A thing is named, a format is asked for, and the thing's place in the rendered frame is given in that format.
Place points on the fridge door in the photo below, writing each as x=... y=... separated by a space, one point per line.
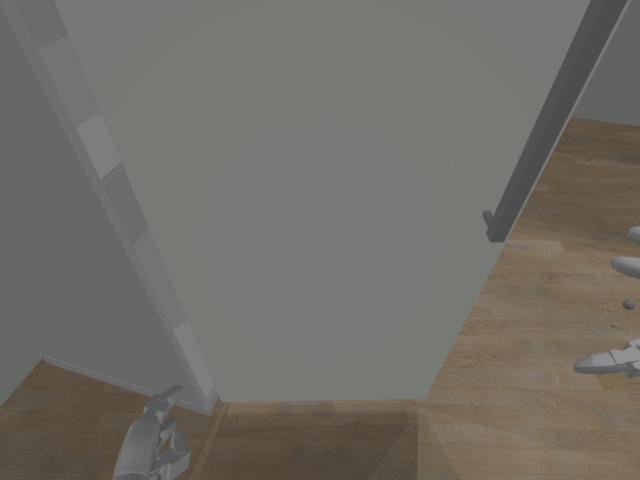
x=314 y=172

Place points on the robot left hand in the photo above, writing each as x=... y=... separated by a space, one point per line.
x=145 y=437

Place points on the robot right hand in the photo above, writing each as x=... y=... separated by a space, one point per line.
x=628 y=359

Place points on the handle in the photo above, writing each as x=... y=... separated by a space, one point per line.
x=589 y=40

